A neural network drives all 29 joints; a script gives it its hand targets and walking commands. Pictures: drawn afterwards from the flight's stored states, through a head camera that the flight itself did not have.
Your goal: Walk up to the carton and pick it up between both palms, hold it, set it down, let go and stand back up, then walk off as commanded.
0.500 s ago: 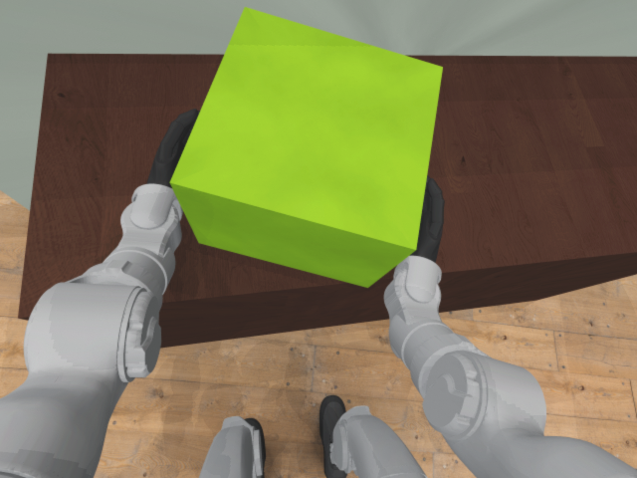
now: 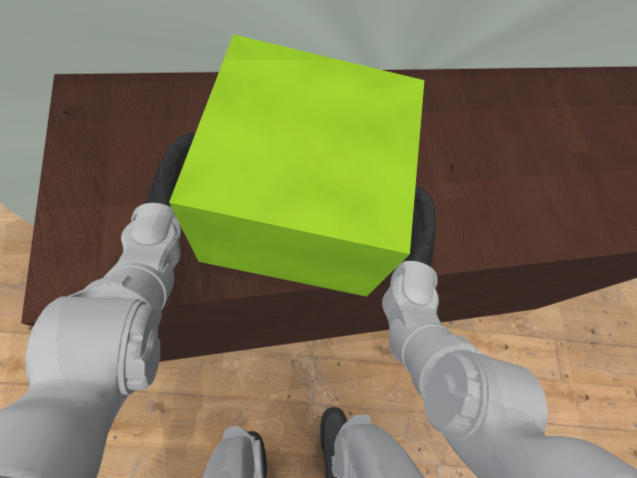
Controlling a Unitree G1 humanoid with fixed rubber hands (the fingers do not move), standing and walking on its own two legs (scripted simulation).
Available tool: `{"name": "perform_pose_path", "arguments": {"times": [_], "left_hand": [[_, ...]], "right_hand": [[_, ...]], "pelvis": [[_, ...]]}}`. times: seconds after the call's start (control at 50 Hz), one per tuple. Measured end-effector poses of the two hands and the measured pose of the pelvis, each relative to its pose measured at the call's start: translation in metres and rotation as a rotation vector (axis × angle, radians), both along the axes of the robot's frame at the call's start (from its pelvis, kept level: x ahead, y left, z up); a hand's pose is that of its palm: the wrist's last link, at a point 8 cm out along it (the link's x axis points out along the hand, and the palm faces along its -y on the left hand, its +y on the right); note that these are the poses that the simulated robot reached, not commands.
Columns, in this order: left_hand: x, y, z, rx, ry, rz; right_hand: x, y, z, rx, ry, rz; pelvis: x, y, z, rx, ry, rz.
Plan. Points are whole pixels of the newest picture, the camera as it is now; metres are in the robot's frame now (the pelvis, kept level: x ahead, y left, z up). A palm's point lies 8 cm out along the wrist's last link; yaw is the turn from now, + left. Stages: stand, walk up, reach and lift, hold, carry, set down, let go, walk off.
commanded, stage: reach and lift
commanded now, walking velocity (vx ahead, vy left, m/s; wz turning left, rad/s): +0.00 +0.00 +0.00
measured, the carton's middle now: (305, 175) +0.48 -0.01 +0.00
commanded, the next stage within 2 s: none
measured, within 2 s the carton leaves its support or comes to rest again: leaves its support in 0.26 s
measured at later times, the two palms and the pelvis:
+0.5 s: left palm (160, 214) +0.42 +0.16 +0.01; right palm (427, 266) +0.35 -0.16 -0.01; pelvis -0.02 +0.00 +0.00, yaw +0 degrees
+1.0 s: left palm (154, 167) +0.40 +0.13 +0.13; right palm (501, 226) +0.35 -0.19 +0.10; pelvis -0.02 -0.02 +0.02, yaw +3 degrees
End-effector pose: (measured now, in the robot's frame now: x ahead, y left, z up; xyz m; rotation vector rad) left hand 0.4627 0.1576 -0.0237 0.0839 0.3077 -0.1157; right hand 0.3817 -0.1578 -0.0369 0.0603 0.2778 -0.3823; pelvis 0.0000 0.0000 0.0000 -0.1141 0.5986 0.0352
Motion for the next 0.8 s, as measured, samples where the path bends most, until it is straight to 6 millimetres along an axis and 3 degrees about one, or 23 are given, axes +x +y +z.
{"name": "perform_pose_path", "arguments": {"times": [0.36,0.54,0.64,0.8], "left_hand": [[-0.034,0.003,0.017,0.093,0.068,0.004],[-0.041,-0.001,0.033,0.152,0.076,-0.012],[-0.035,-0.009,0.055,0.162,0.017,-0.025],[-0.033,-0.019,0.106,0.156,-0.087,-0.01]], "right_hand": [[-0.024,0.001,0.014,0.002,0.094,0.047],[-0.03,-0.003,0.027,-0.018,0.125,0.063],[-0.028,-0.01,0.045,-0.002,0.069,0.041],[-0.022,-0.021,0.094,0.022,-0.041,0.034]], "pelvis": [[-0.013,-0.002,0.001,0.003,-0.05,0.001],[-0.016,-0.002,0.002,0.004,-0.071,0.003],[-0.018,-0.002,0.003,0.006,-0.088,0.005],[-0.02,-0.005,0.008,0.014,-0.158,0.012]]}}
